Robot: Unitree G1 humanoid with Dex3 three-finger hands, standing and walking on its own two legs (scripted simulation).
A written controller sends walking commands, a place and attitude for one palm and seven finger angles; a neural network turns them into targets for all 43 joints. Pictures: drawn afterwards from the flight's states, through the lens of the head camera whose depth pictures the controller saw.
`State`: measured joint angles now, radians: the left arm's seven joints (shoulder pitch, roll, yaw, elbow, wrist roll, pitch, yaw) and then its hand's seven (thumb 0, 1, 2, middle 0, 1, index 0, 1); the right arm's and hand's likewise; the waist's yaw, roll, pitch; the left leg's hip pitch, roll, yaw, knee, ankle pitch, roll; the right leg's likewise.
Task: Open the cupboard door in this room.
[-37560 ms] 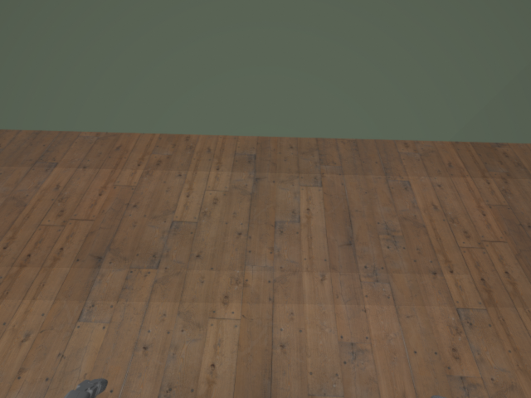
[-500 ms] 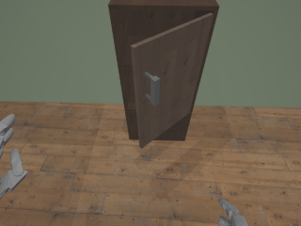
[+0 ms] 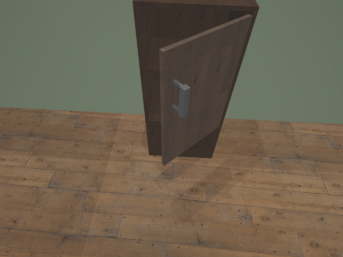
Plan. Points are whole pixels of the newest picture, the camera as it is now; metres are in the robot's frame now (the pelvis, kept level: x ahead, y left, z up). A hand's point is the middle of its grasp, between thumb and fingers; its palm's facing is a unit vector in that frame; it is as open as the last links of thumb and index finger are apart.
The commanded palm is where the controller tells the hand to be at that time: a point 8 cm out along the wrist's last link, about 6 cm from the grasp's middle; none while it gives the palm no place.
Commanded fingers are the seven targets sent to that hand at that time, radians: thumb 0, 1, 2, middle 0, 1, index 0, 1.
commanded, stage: let the arm hang, fingers relaxed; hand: left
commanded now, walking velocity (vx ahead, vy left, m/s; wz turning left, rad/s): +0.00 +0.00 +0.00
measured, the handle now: (179, 98) +0.58 +0.01 +0.02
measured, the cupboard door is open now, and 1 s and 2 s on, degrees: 43 43 43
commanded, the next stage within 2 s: look to check the result in 0.58 s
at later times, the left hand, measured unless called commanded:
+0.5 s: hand out of the picture -0.01 +0.15 -0.18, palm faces +0.01 -0.99 -0.15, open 7.4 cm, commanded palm none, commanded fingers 0.00 0.90 0.90 -0.20 -0.30 -0.20 -0.30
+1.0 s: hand out of the picture -0.01 +0.14 -0.17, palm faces +0.03 -0.98 -0.18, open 7.4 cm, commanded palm none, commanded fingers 0.00 0.90 0.90 -0.20 -0.30 -0.20 -0.30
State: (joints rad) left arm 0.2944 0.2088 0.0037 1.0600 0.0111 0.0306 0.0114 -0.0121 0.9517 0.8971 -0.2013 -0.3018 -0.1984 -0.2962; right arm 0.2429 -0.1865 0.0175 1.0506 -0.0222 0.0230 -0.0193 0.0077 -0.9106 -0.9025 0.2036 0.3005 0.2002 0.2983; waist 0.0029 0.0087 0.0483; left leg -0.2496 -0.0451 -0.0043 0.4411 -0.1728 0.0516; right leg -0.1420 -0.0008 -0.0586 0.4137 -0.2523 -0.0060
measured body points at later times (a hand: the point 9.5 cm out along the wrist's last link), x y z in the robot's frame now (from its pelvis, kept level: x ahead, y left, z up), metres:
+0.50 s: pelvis +0.00 -0.01 +0.00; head +0.01 -0.01 +0.45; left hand -0.01 +0.20 -0.16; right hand -0.02 -0.22 -0.16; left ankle +0.04 +0.08 -0.74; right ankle -0.02 -0.12 -0.74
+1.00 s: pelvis +0.01 -0.02 +0.00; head +0.03 -0.03 +0.45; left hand -0.01 +0.19 -0.16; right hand +0.00 -0.23 -0.16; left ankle +0.04 +0.08 -0.74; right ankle -0.02 -0.12 -0.74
